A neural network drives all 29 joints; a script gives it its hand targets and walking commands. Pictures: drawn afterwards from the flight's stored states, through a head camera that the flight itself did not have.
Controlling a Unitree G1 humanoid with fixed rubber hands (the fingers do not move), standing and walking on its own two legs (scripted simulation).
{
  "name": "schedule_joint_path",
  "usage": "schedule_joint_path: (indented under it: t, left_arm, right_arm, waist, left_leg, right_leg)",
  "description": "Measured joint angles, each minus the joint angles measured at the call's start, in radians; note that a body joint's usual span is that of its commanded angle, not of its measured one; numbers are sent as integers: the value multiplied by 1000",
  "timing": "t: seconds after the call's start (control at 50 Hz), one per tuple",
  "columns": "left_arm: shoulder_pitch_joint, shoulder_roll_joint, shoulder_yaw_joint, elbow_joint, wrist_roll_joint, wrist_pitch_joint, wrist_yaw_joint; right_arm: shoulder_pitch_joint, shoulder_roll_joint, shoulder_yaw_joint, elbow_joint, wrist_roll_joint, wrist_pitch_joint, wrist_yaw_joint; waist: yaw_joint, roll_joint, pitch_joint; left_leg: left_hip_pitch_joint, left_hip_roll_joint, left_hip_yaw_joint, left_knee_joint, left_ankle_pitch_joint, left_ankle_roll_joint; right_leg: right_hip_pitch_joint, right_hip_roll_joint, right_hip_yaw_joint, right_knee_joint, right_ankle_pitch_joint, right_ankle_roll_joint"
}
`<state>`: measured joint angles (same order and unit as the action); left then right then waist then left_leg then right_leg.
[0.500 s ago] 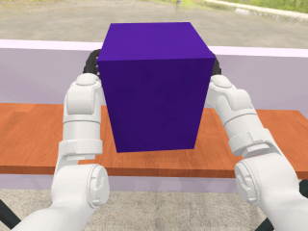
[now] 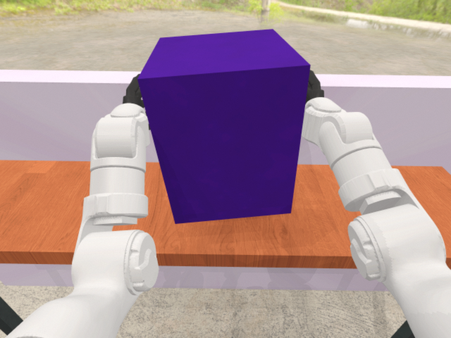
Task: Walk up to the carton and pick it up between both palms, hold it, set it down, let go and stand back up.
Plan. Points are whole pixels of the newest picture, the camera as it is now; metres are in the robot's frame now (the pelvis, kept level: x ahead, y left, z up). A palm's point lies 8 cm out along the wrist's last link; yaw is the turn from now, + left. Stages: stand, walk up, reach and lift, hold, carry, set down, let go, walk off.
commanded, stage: reach and lift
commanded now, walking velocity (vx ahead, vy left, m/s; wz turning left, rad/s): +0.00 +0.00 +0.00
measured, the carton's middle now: (224, 124) +0.39 +0.00 +0.25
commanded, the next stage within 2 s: hold in 0.26 s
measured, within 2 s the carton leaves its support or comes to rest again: neither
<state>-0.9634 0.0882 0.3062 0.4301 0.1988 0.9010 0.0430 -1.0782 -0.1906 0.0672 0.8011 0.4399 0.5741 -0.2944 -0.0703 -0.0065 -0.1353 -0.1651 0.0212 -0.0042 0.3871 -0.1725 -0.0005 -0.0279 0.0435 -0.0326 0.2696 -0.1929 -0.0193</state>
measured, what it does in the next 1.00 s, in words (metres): stands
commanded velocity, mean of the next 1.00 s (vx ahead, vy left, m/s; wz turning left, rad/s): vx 0.00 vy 0.00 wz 0.00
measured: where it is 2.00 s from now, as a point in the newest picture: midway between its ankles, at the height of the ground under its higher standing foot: outside the picture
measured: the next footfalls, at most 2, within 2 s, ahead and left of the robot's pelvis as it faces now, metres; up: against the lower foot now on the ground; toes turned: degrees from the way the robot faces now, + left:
none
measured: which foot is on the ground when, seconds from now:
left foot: down 0.00-1.00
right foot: down 0.00-1.00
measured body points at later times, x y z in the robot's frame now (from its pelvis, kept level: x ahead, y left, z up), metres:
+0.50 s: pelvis -0.01 +0.00 +0.00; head -0.09 +0.01 +0.44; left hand +0.39 +0.15 +0.31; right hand +0.39 -0.14 +0.32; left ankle +0.02 +0.11 -0.75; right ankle -0.03 -0.10 -0.75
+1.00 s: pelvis -0.01 +0.00 +0.00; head -0.10 +0.02 +0.44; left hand +0.38 +0.16 +0.31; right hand +0.38 -0.14 +0.33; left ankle +0.02 +0.12 -0.75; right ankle -0.03 -0.10 -0.75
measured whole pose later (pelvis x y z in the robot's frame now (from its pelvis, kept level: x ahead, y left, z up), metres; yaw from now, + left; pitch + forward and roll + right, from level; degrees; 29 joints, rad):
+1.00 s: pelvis -0.01 +0.00 +0.00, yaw +0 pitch -2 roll -2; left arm -1.11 0.12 0.32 0.58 0.20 0.92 0.05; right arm -1.23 -0.22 0.01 0.95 0.44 0.65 -0.29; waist -0.06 -0.02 -0.19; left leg -0.21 0.02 -0.03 0.41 -0.17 0.00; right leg -0.07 0.06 -0.01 0.29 -0.18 -0.02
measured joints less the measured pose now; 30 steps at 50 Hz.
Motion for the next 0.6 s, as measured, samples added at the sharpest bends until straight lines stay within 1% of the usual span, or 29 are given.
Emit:
schedule_joint_path:
  t: [0.06,0.16,0.24,0.32,0.38,0.5,0.6]
  left_arm:
    - [14,1,-9,-25,-15,2,7]
    - [2,2,-5,-39,-22,15,13]
    - [-29,5,5,-19,-15,26,14]
    - [-82,10,22,50,8,29,8]
    - [-112,20,20,93,8,26,6]
    - [-122,27,18,116,-6,11,5]
    - [-114,30,15,120,-19,9,9]
  right_arm:
    - [14,-3,2,-35,7,10,-8]
    - [8,-5,-8,-54,12,24,-15]
    - [-29,-5,-29,-15,13,30,-9]
    - [-86,-3,-57,72,-9,36,8]
    - [-111,-8,-56,107,-13,39,13]
    - [-116,-27,-8,97,9,48,6]
    - [-112,-26,-5,94,13,55,0]
  waist:
    - [-3,4,-6]
    - [-3,0,-19]
    - [2,-4,-29]
    - [7,-7,-30]
    - [9,-3,-34]
    - [20,10,-45]
    - [24,11,-64]
  left_leg:
    - [-7,1,-6,10,-6,-1]
    - [-8,2,-9,13,-6,-3]
    - [-6,2,-7,10,-4,-4]
    - [-2,0,-6,-3,6,-4]
    - [-14,0,-9,-6,13,-5]
    - [-32,3,-11,1,13,-4]
    - [-38,2,-15,5,9,-4]
  right_leg:
    - [-1,3,-2,0,-1,0]
    - [-3,6,1,3,-1,-2]
    - [-8,6,7,12,-3,-4]
    - [-14,5,12,18,-2,-6]
    - [-26,6,11,17,2,-7]
    - [-39,11,16,10,11,-6]
    - [-43,12,16,12,8,-7]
